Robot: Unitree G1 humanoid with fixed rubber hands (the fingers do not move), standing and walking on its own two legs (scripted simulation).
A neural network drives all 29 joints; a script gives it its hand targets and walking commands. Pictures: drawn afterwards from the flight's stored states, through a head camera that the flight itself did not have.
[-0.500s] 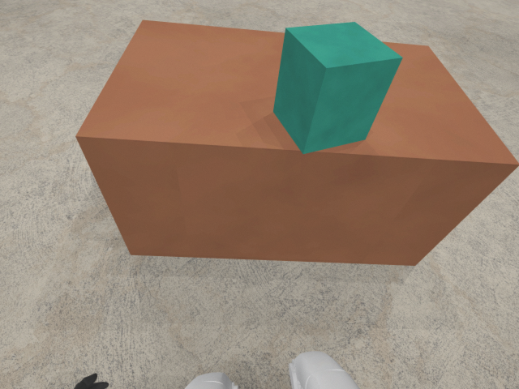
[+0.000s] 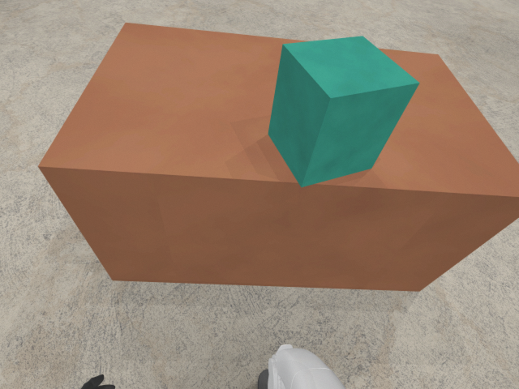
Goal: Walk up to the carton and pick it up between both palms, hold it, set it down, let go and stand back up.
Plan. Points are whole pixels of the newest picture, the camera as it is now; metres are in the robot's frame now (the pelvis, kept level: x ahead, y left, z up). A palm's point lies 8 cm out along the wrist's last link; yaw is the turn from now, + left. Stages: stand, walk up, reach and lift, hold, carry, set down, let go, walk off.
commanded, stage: walk up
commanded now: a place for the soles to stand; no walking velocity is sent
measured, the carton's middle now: (331, 112) +0.67 -0.16 +0.03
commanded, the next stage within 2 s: none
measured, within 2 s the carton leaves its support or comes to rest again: neither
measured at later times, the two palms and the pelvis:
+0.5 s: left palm (107, 328) +0.22 +0.26 -0.12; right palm (446, 321) +0.23 -0.34 -0.09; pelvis +0.14 -0.03 -0.02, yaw +1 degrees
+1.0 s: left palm (196, 281) +0.30 +0.12 -0.10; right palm (497, 293) +0.30 -0.49 -0.11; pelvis +0.21 -0.18 -0.03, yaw -3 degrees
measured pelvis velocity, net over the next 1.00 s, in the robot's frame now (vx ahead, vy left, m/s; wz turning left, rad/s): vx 0.21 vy -0.18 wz -0.05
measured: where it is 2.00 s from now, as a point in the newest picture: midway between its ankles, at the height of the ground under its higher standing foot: (286, 352)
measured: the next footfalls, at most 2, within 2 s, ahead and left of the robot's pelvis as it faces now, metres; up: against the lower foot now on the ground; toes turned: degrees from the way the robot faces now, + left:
right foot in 0.04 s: +0.16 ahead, -0.09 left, +0.00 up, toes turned +2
left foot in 0.42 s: +0.26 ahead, +0.10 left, +0.00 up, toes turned +6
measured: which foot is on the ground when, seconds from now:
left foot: down 0.00-0.06, up 0.08-0.40, down 0.42-0.80, up 0.82-1.00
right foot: up 0.00-0.02, down 0.04-0.42, up 0.44-0.78, down 0.80-1.00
